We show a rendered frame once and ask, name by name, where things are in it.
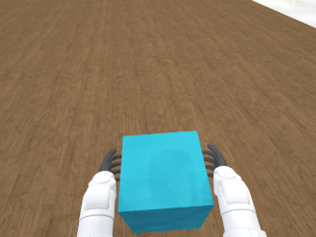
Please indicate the robot right hand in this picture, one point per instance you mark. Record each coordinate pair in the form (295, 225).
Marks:
(217, 159)

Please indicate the carton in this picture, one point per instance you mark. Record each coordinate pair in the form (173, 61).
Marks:
(163, 184)

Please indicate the left robot forearm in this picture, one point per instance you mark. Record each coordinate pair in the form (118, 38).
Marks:
(97, 213)

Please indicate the robot left hand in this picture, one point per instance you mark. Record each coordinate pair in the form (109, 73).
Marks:
(107, 164)

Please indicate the right robot forearm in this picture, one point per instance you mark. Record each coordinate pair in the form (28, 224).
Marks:
(235, 203)

